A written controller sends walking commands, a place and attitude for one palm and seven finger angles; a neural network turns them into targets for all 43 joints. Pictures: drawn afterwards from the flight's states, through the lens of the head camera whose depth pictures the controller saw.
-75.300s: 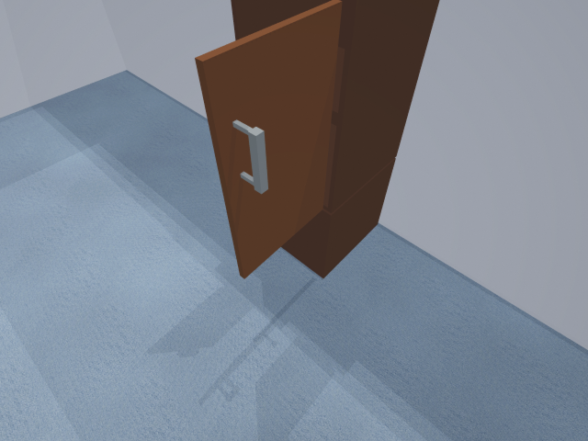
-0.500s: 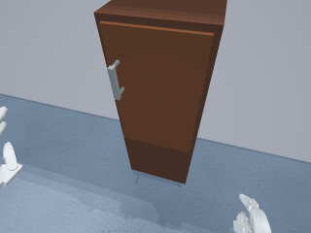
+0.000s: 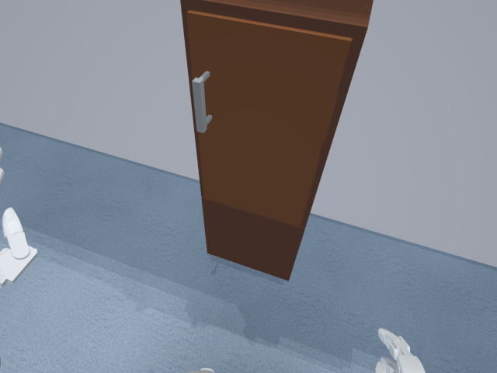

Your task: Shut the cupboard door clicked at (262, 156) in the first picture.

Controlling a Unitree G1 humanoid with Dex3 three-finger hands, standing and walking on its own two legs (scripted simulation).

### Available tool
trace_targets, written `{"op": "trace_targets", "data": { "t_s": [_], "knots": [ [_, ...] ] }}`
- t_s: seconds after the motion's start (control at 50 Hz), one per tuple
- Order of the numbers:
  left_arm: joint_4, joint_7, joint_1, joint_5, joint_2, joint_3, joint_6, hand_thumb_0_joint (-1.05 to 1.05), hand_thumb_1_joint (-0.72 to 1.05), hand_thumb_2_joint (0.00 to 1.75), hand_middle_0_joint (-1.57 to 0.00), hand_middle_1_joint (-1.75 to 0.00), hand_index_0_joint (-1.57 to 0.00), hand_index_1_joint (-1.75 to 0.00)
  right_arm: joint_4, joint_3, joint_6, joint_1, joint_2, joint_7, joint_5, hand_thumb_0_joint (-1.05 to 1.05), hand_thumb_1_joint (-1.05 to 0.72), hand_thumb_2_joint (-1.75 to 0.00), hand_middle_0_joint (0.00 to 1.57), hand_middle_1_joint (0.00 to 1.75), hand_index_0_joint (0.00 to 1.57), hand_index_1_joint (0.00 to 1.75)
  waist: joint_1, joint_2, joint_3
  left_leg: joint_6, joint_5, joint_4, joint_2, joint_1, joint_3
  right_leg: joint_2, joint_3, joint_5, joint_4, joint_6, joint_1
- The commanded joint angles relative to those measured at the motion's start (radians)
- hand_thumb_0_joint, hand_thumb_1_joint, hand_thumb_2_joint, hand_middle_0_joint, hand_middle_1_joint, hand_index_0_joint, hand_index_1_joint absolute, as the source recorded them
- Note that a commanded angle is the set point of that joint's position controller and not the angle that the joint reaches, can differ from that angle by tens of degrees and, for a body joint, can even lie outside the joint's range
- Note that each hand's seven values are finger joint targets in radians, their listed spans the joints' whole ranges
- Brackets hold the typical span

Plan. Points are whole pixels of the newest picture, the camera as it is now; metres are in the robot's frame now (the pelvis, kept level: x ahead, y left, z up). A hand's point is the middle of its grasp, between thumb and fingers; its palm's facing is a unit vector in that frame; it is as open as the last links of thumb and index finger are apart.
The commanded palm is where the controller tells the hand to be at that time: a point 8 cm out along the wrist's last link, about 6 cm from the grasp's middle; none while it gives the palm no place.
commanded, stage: step back with the hand held close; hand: left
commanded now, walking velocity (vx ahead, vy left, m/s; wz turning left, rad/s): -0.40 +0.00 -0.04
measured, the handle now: (203, 102) +0.69 +0.16 +0.08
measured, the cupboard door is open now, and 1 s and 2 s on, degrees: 0 0 0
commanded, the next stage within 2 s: stop stepping back and stand still in 0.36 s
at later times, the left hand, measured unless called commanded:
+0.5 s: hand out of the picture +0.10 +0.29 +0.18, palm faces +0.46 -0.79 -0.41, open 7.4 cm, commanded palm +0.04 +0.33 +0.19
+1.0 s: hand out of the picture +0.02 +0.35 +0.18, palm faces +0.45 -0.81 -0.37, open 7.4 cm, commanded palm -0.05 +0.38 +0.19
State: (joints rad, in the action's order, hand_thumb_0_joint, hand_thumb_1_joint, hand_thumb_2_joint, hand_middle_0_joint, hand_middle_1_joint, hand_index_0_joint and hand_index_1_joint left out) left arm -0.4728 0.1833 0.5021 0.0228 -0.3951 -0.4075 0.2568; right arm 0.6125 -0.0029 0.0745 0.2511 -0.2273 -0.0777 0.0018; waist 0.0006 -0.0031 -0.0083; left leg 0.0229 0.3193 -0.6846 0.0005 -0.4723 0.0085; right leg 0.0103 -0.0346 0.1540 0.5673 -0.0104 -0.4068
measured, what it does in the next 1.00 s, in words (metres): walks backwards: right foot, then right foot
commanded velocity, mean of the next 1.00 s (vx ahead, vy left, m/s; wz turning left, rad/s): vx -0.06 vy -0.06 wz -0.04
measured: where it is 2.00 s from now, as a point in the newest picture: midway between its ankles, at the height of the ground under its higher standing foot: outside the picture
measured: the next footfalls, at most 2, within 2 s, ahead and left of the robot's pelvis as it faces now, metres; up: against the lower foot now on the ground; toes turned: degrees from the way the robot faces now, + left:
right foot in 0.20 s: -0.02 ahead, -0.13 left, +0.00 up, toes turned +8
right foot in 0.66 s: -0.13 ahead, -0.07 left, +0.00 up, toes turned +1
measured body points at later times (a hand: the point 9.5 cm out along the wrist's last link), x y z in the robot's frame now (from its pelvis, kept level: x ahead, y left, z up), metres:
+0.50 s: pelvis -0.09 +0.02 +0.00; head -0.10 +0.05 +0.45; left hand +0.07 +0.33 +0.21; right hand +0.11 -0.21 -0.05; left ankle +0.08 +0.10 -0.72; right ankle -0.07 -0.13 -0.71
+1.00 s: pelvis -0.19 +0.08 +0.02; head -0.21 +0.12 +0.47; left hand -0.01 +0.39 +0.20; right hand -0.07 -0.15 -0.06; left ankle -0.14 +0.16 -0.72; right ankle -0.19 -0.04 -0.67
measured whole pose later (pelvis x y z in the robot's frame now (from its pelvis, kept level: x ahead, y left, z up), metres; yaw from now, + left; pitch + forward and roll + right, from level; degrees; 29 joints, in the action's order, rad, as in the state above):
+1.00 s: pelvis -0.19 +0.08 +0.02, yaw -1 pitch -2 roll -2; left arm -0.48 0.18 0.50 0.03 -0.42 -0.42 0.15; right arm 0.66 -0.04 0.12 0.30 -0.14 -0.07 -0.01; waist 0.04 0.04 -0.03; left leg 0.05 0.20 -0.49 -0.04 -0.27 0.10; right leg -0.04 -0.03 0.38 0.89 0.00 -0.39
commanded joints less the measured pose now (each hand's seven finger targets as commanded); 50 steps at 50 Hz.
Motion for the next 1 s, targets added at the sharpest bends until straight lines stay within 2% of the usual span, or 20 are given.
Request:
{"op": "trace_targets", "data": {
  "t_s": [0.0,0.06,0.12,0.18,0.26,0.32,0.38,0.46,0.48,0.56,0.6,0.62,0.64,0.66,0.68,0.78,0.84,0.88,0.92,0.98],
  "knots": [
    [-0.214,0.03,-0.051,0.012,-0.234,-0.149,0.062,0.0,0.9,0.9,-0.2,-0.3,-0.2,-0.3,-0.157,0.047,0.05,-0.087,-0.127,-0.018,0.001,0.0,-0.9,-0.9,0.2,0.3,0.2,0.3,0.023,-0.06,-0.042,0.021,0.25,0.272,-0.078,-0.057,-0.135,0.042,0.101,0.376,-0.159,0.024,0.037],
    [-0.264,0.018,-0.029,0.009,-0.246,-0.199,0.077,0.0,0.9,0.9,-0.2,-0.3,-0.2,-0.3,-0.171,0.062,0.07,-0.114,-0.14,-0.024,0.001,0.0,-0.9,-0.9,0.2,0.3,0.2,0.3,-0.002,-0.245,-0.115,0.087,0.322,0.501,-0.237,-0.274,-0.304,-0.098,0.028,0.122,0.198,-0.01,0.348],
    [-0.206,-0.006,0.054,0.014,-0.229,-0.205,0.083,0.0,0.9,0.9,-0.2,-0.3,-0.2,-0.3,-0.176,0.075,0.096,-0.124,-0.143,-0.017,0.0,0.0,-0.9,-0.9,0.2,0.3,0.2,0.3,-0.009,-0.198,-0.128,0.108,0.349,0.462,-0.268,-0.293,-0.27,-0.11,0.065,0.161,0.217,-0.001,0.397],
    [-0.167,-0.016,0.059,0.016,-0.241,-0.221,0.082,0.0,0.9,0.9,-0.2,-0.3,-0.2,-0.3,-0.158,0.072,0.102,-0.135,-0.145,-0.012,-0.014,0.0,-0.9,-0.9,0.2,0.3,0.2,0.3,-0.002,-0.179,-0.041,0.081,0.325,0.392,-0.224,-0.312,-0.198,-0.068,0.126,0.113,0.061,0.029,0.363],
    [-0.222,-0.008,-0.044,0.035,-0.221,-0.107,0.095,0.0,0.9,0.9,-0.2,-0.3,-0.2,-0.3,-0.107,0.065,0.106,-0.101,-0.097,0.0,0.01,0.0,-0.9,-0.9,0.2,0.3,0.2,0.3,0.022,0.094,-0.222,-0.04,-0.207,0.064,-0.046,0.285,0.024,0.126,0.293,-0.23,-0.195,0.046,0.009],
    [-0.233,-0.002,-0.08,0.024,-0.266,-0.122,0.069,0.0,0.9,0.9,-0.2,-0.3,-0.2,-0.3,-0.124,0.055,0.088,-0.145,-0.085,-0.014,0.006,0.0,-0.9,-0.9,0.2,0.3,0.2,0.3,0.02,0.113,-0.139,-0.044,-0.147,0.015,-0.016,0.291,0.028,0.155,0.293,-0.152,-0.246,0.07,-0.085],
    [-0.238,-0.008,-0.136,0.02,-0.295,-0.148,0.068,0.0,0.9,0.9,-0.2,-0.3,-0.2,-0.3,-0.124,0.057,0.065,-0.162,-0.104,-0.026,0.004,0.0,-0.9,-0.9,0.2,0.3,0.2,0.3,0.022,-0.043,-0.057,-0.04,-0.221,0.162,-0.048,0.3,-0.014,0.047,0.189,-0.004,-0.222,0.036,-0.124],
    [-0.159,-0.032,-0.072,0.021,-0.226,-0.188,0.088,0.0,0.9,0.9,-0.2,-0.3,-0.2,-0.3,-0.155,0.077,0.08,-0.158,-0.159,-0.02,-0.009,0.0,-0.9,-0.9,0.2,0.3,0.2,0.3,-0.001,-0.374,-0.075,0.044,0.633,0.713,-0.325,-0.212,-0.337,-0.19,0.008,0.303,0.247,0.003,0.35],
    [-0.159,-0.04,-0.047,0.031,-0.249,-0.197,0.083,0.0,0.9,0.9,-0.2,-0.3,-0.2,-0.3,-0.161,0.08,0.08,-0.162,-0.141,-0.016,-0.018,0.0,-0.9,-0.9,0.2,0.3,0.2,0.3,-0.02,-0.354,-0.109,0.028,0.57,0.734,-0.334,-0.2,-0.344,-0.193,0.0,0.332,0.344,0.013,0.36],
    [-0.284,-0.04,0.036,0.065,-0.198,-0.132,0.035,0.0,0.9,0.9,-0.2,-0.3,-0.2,-0.3,-0.174,0.066,0.093,-0.127,-0.085,0.019,-0.009,0.0,-0.9,-0.9,0.2,0.3,0.2,0.3,-0.027,-0.26,-0.203,-0.071,0.262,0.579,-0.197,0.126,-0.029,-0.176,-0.095,0.415,0.097,0.043,0.253],
    [-0.32,-0.034,0.065,0.064,-0.212,-0.127,0.004,0.0,0.9,0.9,-0.2,-0.3,-0.2,-0.3,-0.169,0.062,0.084,-0.107,-0.079,0.023,-0.009,0.0,-0.9,-0.9,0.2,0.3,0.2,0.3,-0.015,-0.184,-0.181,-0.125,0.209,0.385,-0.096,0.201,0.105,-0.109,-0.069,0.384,-0.185,0.063,0.204],
    [-0.335,-0.028,0.05,0.054,-0.244,-0.143,-0.01,0.0,0.9,0.9,-0.2,-0.3,-0.2,-0.3,-0.149,0.067,0.066,-0.101,-0.082,0.024,-0.004,0.0,-0.9,-0.9,0.2,0.3,0.2,0.3,-0.004,0.039,-0.144,-0.128,0.1,0.023,-0.016,0.297,0.184,0.063,0.123,0.455,-0.344,0.123,-0.033],
    [-0.369,-0.018,-0.01,0.047,-0.286,-0.169,-0.02,0.0,0.9,0.9,-0.2,-0.3,-0.2,-0.3,-0.125,0.073,0.048,-0.1,-0.098,0.023,-0.012,0.0,-0.9,-0.9,0.2,0.3,0.2,0.3,0.001,0.191,-0.077,-0.096,0.055,-0.354,-0.001,0.291,0.042,0.296,0.419,0.608,-0.472,0.217,-0.318],
    [-0.304,-0.007,-0.077,0.037,-0.285,-0.18,-0.032,0.0,0.9,0.9,-0.2,-0.3,-0.2,-0.3,-0.094,0.07,0.034,-0.092,-0.107,0.019,-0.032,0.0,-0.9,-0.9,0.2,0.3,0.2,0.3,0.02,0.17,-0.053,-0.077,0.032,-0.53,-0.042,0.21,-0.051,0.362,0.391,0.475,-0.437,0.265,-0.352],
    [-0.292,-0.011,-0.142,0.049,-0.26,-0.144,-0.049,0.0,0.9,0.9,-0.2,-0.3,-0.2,-0.3,-0.107,0.043,0.03,-0.094,-0.075,0.014,-0.01,0.0,-0.9,-0.9,0.2,0.3,0.2,0.3,0.017,0.194,-0.072,-0.079,0.056,-0.532,-0.016,0.109,-0.071,0.298,0.412,0.688,-0.444,0.238,-0.29],
    [-0.115,0.022,-0.295,0.002,-0.201,-0.046,-0.06,0.0,0.9,0.9,-0.2,-0.3,-0.2,-0.3,-0.085,0.031,0.059,-0.113,-0.109,-0.039,-0.005,0.0,-0.9,-0.9,0.2,0.3,0.2,0.3,0.029,-0.018,0.09,-0.013,0.091,0.154,-0.05,0.235,0.023,0.152,0.196,0.454,-0.246,0.113,-0.114],
    [-0.227,0.016,-0.241,0.008,-0.203,-0.067,-0.021,0.0,0.9,0.9,-0.2,-0.3,-0.2,-0.3,-0.116,0.024,0.088,-0.09,-0.11,-0.035,0.002,0.0,-0.9,-0.9,0.2,0.3,0.2,0.3,0.029,-0.32,0.014,0.069,0.405,0.507,-0.293,0.283,-0.352,-0.043,0.011,0.336,0.163,0.021,-0.116],
    [-0.314,0.003,-0.203,0.007,-0.254,-0.114,-0.006,0.0,0.9,0.9,-0.2,-0.3,-0.2,-0.3,-0.117,0.024,0.107,-0.102,-0.092,-0.02,-0.016,0.0,-0.9,-0.9,0.2,0.3,0.2,0.3,0.03,-0.27,0.033,0.059,0.508,0.63,-0.364,0.198,-0.519,-0.04,0.07,0.316,0.4,0.019,-0.128],
    [-0.313,-0.003,-0.082,0.001,-0.202,-0.096,-0.011,0.0,0.9,0.9,-0.2,-0.3,-0.2,-0.3,-0.12,0.032,0.112,-0.107,-0.088,0.005,-0.012,0.0,-0.9,-0.9,0.2,0.3,0.2,0.3,0.009,-0.103,-0.003,0.068,0.345,0.57,-0.337,0.223,-0.343,-0.013,0.059,0.222,0.388,0.017,-0.09],
    [-0.299,0.0,0.027,-0.002,-0.221,-0.13,-0.02,0.0,0.9,0.9,-0.2,-0.3,-0.2,-0.3,-0.118,0.032,0.096,-0.1,-0.085,0.013,-0.013,0.0,-0.9,-0.9,0.2,0.3,0.2,0.3,-0.005,-0.216,-0.034,-0.006,0.298,0.588,-0.259,0.208,-0.15,-0.041,-0.027,0.17,0.28,0.014,0.005]
  ]
}}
